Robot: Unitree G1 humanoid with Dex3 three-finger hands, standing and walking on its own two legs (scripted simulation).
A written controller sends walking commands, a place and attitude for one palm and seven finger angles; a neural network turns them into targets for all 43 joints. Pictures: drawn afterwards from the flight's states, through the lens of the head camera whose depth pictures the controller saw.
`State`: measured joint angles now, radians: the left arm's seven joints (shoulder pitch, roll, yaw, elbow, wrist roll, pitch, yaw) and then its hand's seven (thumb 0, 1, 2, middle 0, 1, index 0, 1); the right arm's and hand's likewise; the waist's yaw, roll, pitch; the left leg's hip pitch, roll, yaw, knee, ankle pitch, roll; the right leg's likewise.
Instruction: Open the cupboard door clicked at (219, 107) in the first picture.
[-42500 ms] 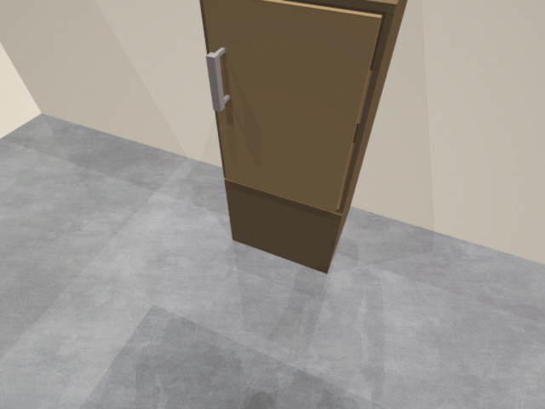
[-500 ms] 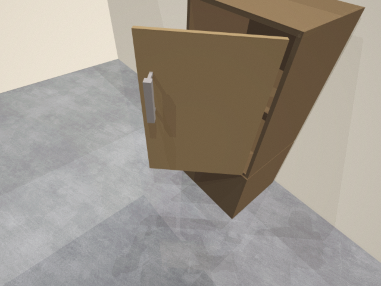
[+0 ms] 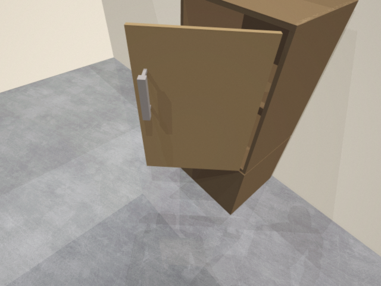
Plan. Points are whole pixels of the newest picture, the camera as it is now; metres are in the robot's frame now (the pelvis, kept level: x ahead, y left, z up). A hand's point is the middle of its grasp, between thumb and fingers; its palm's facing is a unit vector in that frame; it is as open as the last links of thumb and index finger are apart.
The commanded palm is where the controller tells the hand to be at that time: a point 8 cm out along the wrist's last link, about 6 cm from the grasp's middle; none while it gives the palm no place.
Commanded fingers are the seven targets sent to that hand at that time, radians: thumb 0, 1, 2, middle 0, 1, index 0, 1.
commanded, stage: shuffle to correct the standing spot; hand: left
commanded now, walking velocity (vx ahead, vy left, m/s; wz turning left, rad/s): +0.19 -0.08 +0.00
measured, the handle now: (145, 95) +0.63 +0.18 +0.06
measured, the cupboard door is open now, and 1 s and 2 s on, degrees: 46 46 46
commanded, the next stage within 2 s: come to a stop and stand still in 0.26 s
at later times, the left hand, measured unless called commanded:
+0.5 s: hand out of the picture +0.13 +0.15 -0.17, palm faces +0.02 -0.97 -0.25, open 7.2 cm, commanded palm none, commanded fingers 0.00 0.90 0.90 -0.20 -0.30 -0.20 -0.30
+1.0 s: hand out of the picture +0.13 +0.15 -0.17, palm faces +0.01 -0.98 -0.22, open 7.3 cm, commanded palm none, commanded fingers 0.00 0.90 0.90 -0.20 -0.30 -0.20 -0.30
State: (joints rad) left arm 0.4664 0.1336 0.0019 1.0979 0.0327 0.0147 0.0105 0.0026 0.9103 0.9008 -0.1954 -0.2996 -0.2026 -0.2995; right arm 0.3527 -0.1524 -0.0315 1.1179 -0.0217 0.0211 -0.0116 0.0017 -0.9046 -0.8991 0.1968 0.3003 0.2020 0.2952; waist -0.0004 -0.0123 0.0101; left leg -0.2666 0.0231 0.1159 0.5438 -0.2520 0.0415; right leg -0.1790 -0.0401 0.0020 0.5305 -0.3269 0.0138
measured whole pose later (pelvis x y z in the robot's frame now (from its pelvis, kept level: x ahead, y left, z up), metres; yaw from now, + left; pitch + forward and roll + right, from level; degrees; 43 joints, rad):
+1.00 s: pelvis +0.07 -0.03 +0.00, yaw -2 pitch +0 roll +1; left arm 0.23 0.17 0.03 0.97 0.03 0.02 0.04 0.00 0.91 0.90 -0.19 -0.30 -0.20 -0.30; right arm 0.13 -0.14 -0.04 0.99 -0.02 0.02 -0.03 0.00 -0.91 -0.90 0.20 0.30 0.20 0.30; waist 0.02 -0.02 0.07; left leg -0.32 0.01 0.14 0.52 -0.20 0.05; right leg -0.18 -0.05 -0.03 0.53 -0.33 0.01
